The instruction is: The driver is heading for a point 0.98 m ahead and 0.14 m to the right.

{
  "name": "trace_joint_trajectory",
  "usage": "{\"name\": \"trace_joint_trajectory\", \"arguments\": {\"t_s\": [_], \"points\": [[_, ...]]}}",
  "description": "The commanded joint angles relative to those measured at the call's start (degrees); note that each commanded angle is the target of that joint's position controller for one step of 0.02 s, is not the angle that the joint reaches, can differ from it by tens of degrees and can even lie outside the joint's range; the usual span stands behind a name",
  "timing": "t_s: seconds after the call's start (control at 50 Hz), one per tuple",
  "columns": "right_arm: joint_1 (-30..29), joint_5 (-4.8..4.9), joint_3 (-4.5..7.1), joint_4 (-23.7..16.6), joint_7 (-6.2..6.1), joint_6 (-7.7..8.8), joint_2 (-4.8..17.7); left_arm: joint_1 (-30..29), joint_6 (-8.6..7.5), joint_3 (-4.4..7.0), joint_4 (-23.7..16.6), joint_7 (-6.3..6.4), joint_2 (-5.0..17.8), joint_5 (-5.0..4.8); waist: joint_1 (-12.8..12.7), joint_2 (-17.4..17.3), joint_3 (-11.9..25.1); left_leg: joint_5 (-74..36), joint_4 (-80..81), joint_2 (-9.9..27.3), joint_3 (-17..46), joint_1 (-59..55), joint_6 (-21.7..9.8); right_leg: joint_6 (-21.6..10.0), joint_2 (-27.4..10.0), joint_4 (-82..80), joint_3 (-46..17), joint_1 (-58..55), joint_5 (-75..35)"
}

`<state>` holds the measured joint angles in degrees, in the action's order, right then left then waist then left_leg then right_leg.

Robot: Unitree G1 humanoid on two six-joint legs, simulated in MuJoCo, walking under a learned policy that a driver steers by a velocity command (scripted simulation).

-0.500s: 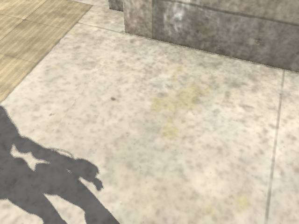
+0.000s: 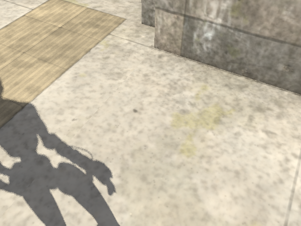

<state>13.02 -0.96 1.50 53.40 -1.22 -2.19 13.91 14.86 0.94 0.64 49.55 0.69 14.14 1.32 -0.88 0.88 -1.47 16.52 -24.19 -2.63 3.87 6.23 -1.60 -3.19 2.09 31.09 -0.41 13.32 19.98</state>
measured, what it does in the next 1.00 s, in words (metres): walks ahead: right foot, then left foot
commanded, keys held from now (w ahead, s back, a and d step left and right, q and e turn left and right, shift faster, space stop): w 1.00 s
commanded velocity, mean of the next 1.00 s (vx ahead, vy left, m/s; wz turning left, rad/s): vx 0.42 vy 0.00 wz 0.01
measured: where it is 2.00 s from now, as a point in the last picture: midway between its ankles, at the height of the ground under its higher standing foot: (165, 150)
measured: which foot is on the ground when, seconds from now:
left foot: down 0.00-0.22, up 0.24-0.68, down 0.70-1.00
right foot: up 0.00-0.20, down 0.22-0.70, up 0.72-1.00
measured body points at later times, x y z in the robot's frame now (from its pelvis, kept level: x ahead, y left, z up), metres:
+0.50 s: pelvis +0.15 -0.05 +0.01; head +0.16 -0.06 +0.46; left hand +0.10 +0.20 -0.13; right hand +0.27 -0.30 -0.13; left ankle +0.24 +0.09 -0.68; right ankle +0.06 -0.12 -0.74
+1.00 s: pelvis +0.43 +0.00 +0.01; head +0.44 +0.01 +0.46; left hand +0.53 +0.25 -0.13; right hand +0.39 -0.25 -0.14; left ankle +0.40 +0.05 -0.74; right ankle +0.52 -0.16 -0.67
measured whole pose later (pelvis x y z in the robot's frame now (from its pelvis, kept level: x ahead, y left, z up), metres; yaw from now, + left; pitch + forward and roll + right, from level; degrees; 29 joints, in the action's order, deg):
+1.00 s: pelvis +0.43 +0.00 +0.01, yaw +0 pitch -1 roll +1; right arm 22.7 -0.5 2.0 60.0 0.3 5.2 11.9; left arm 9.8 -1.7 2.5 53.3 -1.8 13.7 2.0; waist 1.1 2.0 -2.5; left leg 10.2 -13.4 -5.9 -5.3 2.9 -6.5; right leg -2.2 -6.5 56.1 -0.2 35.0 8.4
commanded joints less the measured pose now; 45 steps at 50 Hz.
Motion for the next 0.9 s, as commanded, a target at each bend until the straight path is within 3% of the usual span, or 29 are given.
{"name": "trace_joint_trajectory", "arguments": {"t_s": [0.02, 0.06, 0.12, 0.16, 0.2, 0.22, 0.24, 0.26, 0.28, 0.3, 0.32, 0.36, 0.44, 0.52, 0.58, 0.64, 0.68, 0.7, 0.72, 0.74, 0.76, 0.78, 0.8, 0.84, 0.9], "points": [[4.12, -0.6, 2.42, -0.07, 0.06, 1.19, 10.17, -6.67, -0.86, 2.16, -5.04, -0.64, 7.03, 0.38, 4.12, -13.29, -8.99, 27.28, 18.42, 17.33, 22.87, 3.04, -11.57, -0.67, -0.76, 10.07, 1.77, 14.19, 5.8], [4.77, -0.54, 2.43, 0.73, 0.05, 2.32, 9.62, -6.08, -1.87, 2.42, -5.08, -1.42, 6.86, 0.45, 3.34, -11.43, -9.09, 20.22, 18.72, 17.37, 21.79, -0.54, -12.26, -0.74, -2.94, 13.54, 0.29, 18.04, 5.85], [4.5, -0.05, 2.77, 1.39, 0.3, 3.82, 9.67, -6.3, -3.11, 2.47, -4.78, -2.32, 5.79, 0.28, 2.73, -9.36, -6.24, 10.72, 16.87, 14.44, 15.47, -1.97, -11.21, -0.25, -2.77, 8.98, 2.08, 13.76, 3.22], [3.49, 0.14, 3.0, 1.59, 0.6, 4.24, 9.89, -4.76, -3.19, 2.5, -4.32, -2.39, 5.04, -0.1, 1.31, -9.48, -5.49, 8.34, 15.22, 13.22, 12.19, 2.99, -10.2, -0.47, -1.91, 2.68, 3.86, 5.15, 0.28], [1.91, 0.38, 3.13, 1.41, 0.78, 4.3, 9.71, 3.72, -3.32, 3.05, -0.79, -1.87, 5.07, -0.17, -2.84, -5.96, -4.31, 8.31, 8.88, 10.62, 8.82, 13.47, -8.31, -0.4, 0.77, -5.01, 5.99, -11.51, -4.99], [1.54, -0.1, 2.66, 1.06, 0.8, 4.68, 8.16, 10.13, -3.76, 3.82, 1.34, -1.22, 7.07, -0.01, -5.56, -1.68, -2.29, 7.43, 1.14, 8.21, 6.1, 19.97, -6.89, -0.82, -1.56, -7.27, 1.71, -21.11, -1.79], [-0.19, 0.45, 1.05, -1.4, 1.32, 5.17, 2.79, 16.81, -4.35, 5.25, 2.1, -0.55, 13.37, 0.69, -8.47, 13.25, 1.1, 9.94, -18.66, 0.93, -2.1, 28.62, -3.74, -4.63, -16.48, -18.66, -21.25, -27.14, 17.36], [-1.95, -0.3, 1.83, -2.66, 1.32, 5.3, 5.71, 19.78, -4.15, 5.62, 3.73, -0.86, 15.33, 0.42, -7.81, 14.21, -0.69, 15.74, -30.47, -1.74, -1.84, 33.78, -4.15, -9.18, -24.72, -25.76, -38.62, -21.95, 26.57], [-1.75, -0.88, 2.33, -2.43, 1.64, 5.2, 7.43, 13.31, -3.94, 4.7, 2.42, -0.96, 12.17, 0.3, -3.38, 6.55, -5.62, 11.55, -36.34, 2.54, 1.27, 34.71, -5.35, -9.87, -24.0, -25.28, -35.09, -15.9, 27.44], [-0.71, -0.71, 2.16, -1.46, 2.44, 5.37, 6.77, 7.78, -4.25, 3.98, 0.75, -1.2, 9.4, -0.03, -0.82, 3.34, -7.31, 5.94, -36.72, 4.77, 0.97, 33.41, -5.44, -8.95, -21.06, -25.22, -29.47, -12.02, 21.77], [0.27, -0.58, 1.99, -0.78, 2.95, 5.54, 5.92, 5.34, -4.67, 3.58, 0.07, -1.22, 8.2, -0.12, 0.53, 2.88, -6.57, 2.1, -35.66, 6.2, -0.08, 31.66, -4.89, -7.76, -18.36, -25.87, -24.01, -11.03, 14.67], [0.21, -1.42, 1.72, -0.07, 3.49, 5.22, 5.15, 6.13, -5.62, 2.87, 1.08, -1.06, 6.53, -0.17, 0.82, 3.53, -4.63, -3.17, -35.1, 6.98, -2.36, 29.97, -3.25, -6.79, -14.78, -25.74, -15.67, -11.84, -0.95], [-6.04, -1.23, 1.28, -2.23, 3.75, 4.46, 4.02, 12.47, -6.24, 2.37, 4.76, -1.02, 5.72, -0.59, -0.14, 3.33, -4.4, -7.41, -31.87, 7.17, -5.47, 34.8, -0.87, -7.66, -13.48, -24.63, -8.61, -15.25, -20.25], [-15.21, -0.88, 0.25, -5.89, 3.93, 4.47, 2.25, 14.09, -6.25, 1.87, 6.55, -0.78, 5.02, -0.46, -1.55, 3.82, -6.16, -12.53, -19.52, 5.74, -8.25, 32.52, 0.23, -7.74, -11.88, -24.66, -4.16, -12.98, -28.17], [-18.49, -0.51, -0.02, -7.64, 3.8, 4.52, 2.33, 14.91, -6.42, 1.9, 7.83, -0.48, 5.66, -0.37, -1.83, 4.12, -6.69, -14.57, -12.07, 4.53, -9.38, 27.79, -1.19, -7.55, -13.15, -24.69, -3.27, -13.4, -32.37], [-15.62, -0.49, 0.6, -7.58, 3.06, 4.86, 3.7, 13.04, -6.38, 2.03, 8.5, -0.1, 6.33, -0.32, 0.61, 3.83, -5.04, -11.9, -8.67, 2.67, -9.6, 21.67, -4.12, -6.48, -14.72, -19.65, -2.1, -17.09, -46.5], [-3.86, -0.51, 1.81, -3.95, 2.09, 5.47, 5.65, 11.56, -5.94, 2.3, 8.71, 0.06, 7.26, -0.02, 5.51, 3.87, 1.67, -8.41, -6.1, -0.68, -10.36, 9.08, -6.32, -4.87, -13.68, -5.14, -0.37, -18.47, -59.86], [5.57, -1.07, 2.71, -0.94, 1.44, 5.99, 7.29, 11.39, -5.67, 2.19, 8.62, -0.03, 7.07, -0.16, 9.2, 2.45, 6.65, -8.75, -3.61, 0.64, -8.8, -3.49, -7.77, -3.9, -11.56, 7.1, 1.23, -12.77, -54.07], [14.89, -2.44, 4.03, 0.42, 0.76, 6.27, 12.28, 13.08, -5.58, 1.43, 7.04, -0.19, 4.22, -0.28, 10.9, -4.48, 14.06, 1.56, -2.42, 15.2, 7.75, -16.75, -10.46, -3.2, -8.05, 25.59, 3.54, -1.45, -31.31], [14.14, -2.34, 4.6, 0.33, 1.08, 5.85, 15.01, 19.7, -5.44, 0.84, 7.09, -0.85, -0.96, -1.85, 6.22, -15.66, 18.7, 7.66, 7.22, 27.7, 37.22, -26.37, -18.3, -1.43, 3.15, 43.87, 1.29, 17.63, 11.25], [7.89, -0.12, 4.2, -0.36, 1.5, 5.53, 11.73, 13.42, -5.21, 2.29, 6.7, -0.48, 5.21, -0.59, 5.47, -5.91, 11.21, 12.77, 10.43, 24.0, 34.78, -19.27, -15.98, -2.79, -0.76, 46.16, -4.34, 22.42, 6.33], [2.17, 0.36, 3.23, -1.46, 1.63, 5.77, 8.16, 8.67, -5.62, 2.62, 5.16, -0.83, 5.65, -0.63, 3.6, -4.2, 3.92, 9.32, 11.69, 22.04, 24.77, -10.41, -14.3, -3.13, -3.41, 43.44, -3.67, 22.45, -0.08], [0.13, 0.08, 2.55, -1.31, 1.86, 6.35, 5.6, 6.81, -5.84, 2.45, 4.99, -0.98, 4.49, -0.65, 2.18, -2.17, 0.94, 1.09, 13.47, 19.44, 18.71, -4.27, -13.06, -3.03, -5.23, 40.47, -3.23, 19.99, -3.2], [0.46, 0.13, 1.64, 0.25, 1.54, 7.23, 2.95, 7.88, -4.53, 2.21, 5.61, -1.6, 2.48, 0.65, -0.73, -3.3, -0.18, -7.91, 15.17, 15.43, 10.28, 2.38, -10.61, -1.87, -7.16, 36.05, -2.81, 14.49, -4.69], [4.83, 0.52, 1.67, 2.47, 1.43, 8.46, 3.95, 5.55, -3.16, 2.22, 4.92, -2.39, 1.33, 0.89, -1.49, -3.32, -1.11, -14.63, 16.97, 14.06, 5.55, 3.32, -10.85, -0.24, -7.8, 32.51, -0.98, 16.05, -6.35]]}}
